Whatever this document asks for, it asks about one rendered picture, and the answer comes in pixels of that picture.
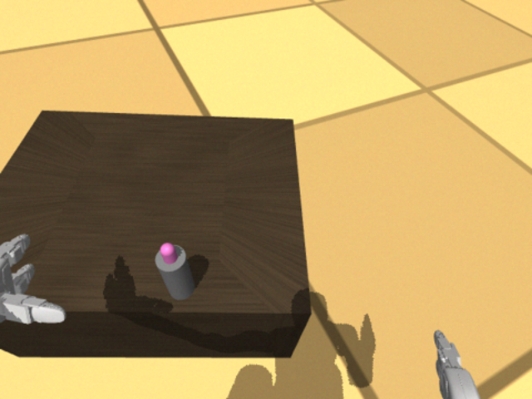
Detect right robot hand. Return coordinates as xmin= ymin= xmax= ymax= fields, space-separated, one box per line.
xmin=434 ymin=330 xmax=480 ymax=399

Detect bottle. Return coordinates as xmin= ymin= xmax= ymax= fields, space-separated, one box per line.
xmin=155 ymin=243 xmax=195 ymax=300

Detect left robot hand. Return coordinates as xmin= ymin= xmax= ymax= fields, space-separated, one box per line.
xmin=0 ymin=234 xmax=66 ymax=324

